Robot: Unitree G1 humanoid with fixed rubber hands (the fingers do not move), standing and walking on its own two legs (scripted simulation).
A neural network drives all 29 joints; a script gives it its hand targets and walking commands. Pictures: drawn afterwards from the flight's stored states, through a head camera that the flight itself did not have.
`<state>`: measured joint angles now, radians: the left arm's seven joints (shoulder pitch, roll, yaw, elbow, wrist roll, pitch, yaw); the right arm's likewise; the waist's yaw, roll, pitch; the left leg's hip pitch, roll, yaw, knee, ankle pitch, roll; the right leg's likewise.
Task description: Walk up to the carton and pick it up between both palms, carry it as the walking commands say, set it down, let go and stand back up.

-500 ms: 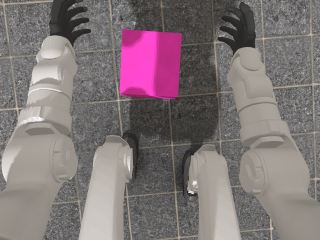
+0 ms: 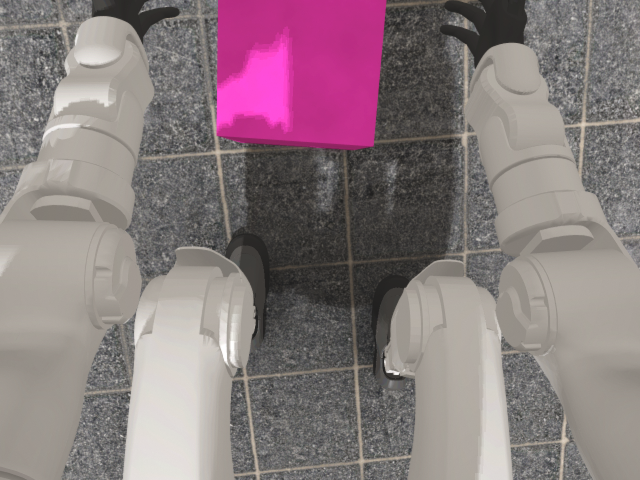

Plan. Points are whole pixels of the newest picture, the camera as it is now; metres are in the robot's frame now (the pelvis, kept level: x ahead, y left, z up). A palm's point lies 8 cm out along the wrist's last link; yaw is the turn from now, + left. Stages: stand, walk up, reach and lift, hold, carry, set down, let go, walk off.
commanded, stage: reach and lift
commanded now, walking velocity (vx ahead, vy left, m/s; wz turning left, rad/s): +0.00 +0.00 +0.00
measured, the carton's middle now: (300, 69) +0.52 +0.08 -0.32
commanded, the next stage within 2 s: none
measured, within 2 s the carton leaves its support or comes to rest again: leaves its support in 1.70 s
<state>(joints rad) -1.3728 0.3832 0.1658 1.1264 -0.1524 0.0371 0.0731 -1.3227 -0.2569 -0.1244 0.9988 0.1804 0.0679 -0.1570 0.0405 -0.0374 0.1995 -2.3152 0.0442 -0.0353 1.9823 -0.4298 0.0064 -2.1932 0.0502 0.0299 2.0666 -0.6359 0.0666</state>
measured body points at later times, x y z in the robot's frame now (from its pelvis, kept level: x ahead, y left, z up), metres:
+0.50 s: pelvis -0.01 -0.01 -0.05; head +0.37 +0.02 +0.18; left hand +0.53 +0.23 -0.25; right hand +0.54 -0.12 -0.25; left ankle +0.14 +0.13 -0.38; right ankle +0.09 -0.13 -0.37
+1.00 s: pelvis -0.01 -0.01 -0.04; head +0.37 +0.02 +0.18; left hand +0.53 +0.21 -0.25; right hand +0.55 -0.09 -0.25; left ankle +0.14 +0.13 -0.38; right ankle +0.09 -0.13 -0.38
